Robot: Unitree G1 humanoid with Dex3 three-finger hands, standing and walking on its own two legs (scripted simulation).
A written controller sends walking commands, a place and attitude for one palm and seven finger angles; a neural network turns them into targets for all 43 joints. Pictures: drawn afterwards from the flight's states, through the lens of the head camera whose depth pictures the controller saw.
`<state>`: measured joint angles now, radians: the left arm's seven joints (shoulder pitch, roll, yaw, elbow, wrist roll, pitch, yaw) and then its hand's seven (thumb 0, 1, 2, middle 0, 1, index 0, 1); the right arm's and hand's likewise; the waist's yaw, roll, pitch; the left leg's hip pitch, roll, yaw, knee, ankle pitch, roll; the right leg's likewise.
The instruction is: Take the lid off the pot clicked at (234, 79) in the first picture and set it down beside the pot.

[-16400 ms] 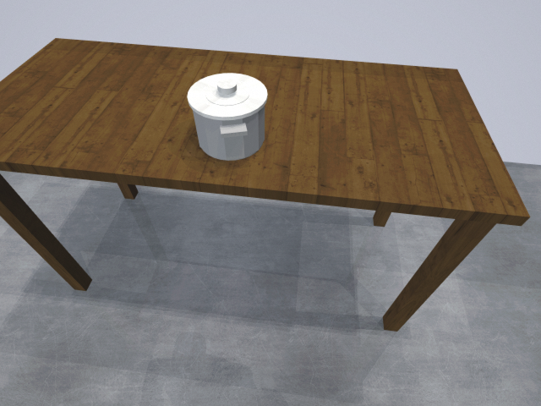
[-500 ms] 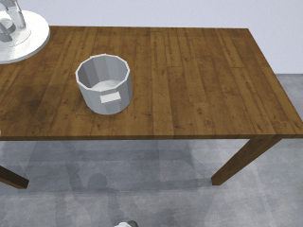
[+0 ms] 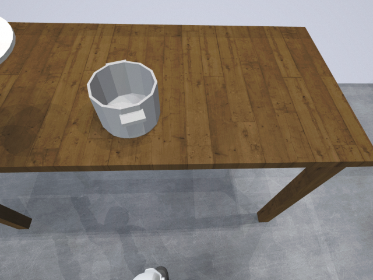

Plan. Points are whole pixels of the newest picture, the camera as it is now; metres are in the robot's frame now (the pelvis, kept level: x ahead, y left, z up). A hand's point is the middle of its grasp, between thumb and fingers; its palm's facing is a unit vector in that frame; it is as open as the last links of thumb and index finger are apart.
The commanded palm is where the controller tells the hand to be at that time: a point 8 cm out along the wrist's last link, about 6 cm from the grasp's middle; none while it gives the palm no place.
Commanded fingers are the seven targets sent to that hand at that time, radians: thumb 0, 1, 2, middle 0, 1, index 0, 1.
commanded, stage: move the lid sideways beside the pot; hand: left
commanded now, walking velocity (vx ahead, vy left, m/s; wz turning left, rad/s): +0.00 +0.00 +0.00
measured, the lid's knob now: out of the picture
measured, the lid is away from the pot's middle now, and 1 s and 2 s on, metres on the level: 0.24 0.24 0.24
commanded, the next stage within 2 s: lower the lid onto the table in 0.88 s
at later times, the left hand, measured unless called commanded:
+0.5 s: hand out of the picture +0.46 +0.33 +0.27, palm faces -0.28 -0.13 -0.95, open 6.4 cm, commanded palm +0.52 +0.34 +0.35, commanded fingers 0.00 0.90 0.60 -0.91 -1.07 -0.94 -1.07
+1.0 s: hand out of the picture +0.47 +0.34 +0.27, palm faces -0.27 -0.17 -0.95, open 6.4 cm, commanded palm +0.53 +0.35 +0.35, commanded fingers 0.00 0.90 0.60 -0.91 -1.07 -0.94 -1.07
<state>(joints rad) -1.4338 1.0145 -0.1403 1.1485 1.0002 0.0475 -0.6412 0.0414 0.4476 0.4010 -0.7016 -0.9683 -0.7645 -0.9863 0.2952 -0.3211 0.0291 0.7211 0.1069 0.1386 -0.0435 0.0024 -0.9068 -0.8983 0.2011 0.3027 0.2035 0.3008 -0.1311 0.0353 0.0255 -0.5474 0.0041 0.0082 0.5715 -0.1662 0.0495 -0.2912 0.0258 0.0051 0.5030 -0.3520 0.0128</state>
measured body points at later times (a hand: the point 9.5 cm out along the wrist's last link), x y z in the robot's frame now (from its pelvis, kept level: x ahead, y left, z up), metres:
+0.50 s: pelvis -0.01 +0.00 +0.00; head +0.07 +0.00 +0.44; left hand +0.48 +0.34 +0.32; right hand +0.02 -0.28 -0.12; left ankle +0.07 +0.09 -0.73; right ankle -0.07 -0.14 -0.73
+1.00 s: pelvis +0.00 +0.00 +0.00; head +0.07 +0.00 +0.44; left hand +0.48 +0.35 +0.32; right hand +0.01 -0.29 -0.12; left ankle +0.07 +0.09 -0.73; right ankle -0.07 -0.14 -0.73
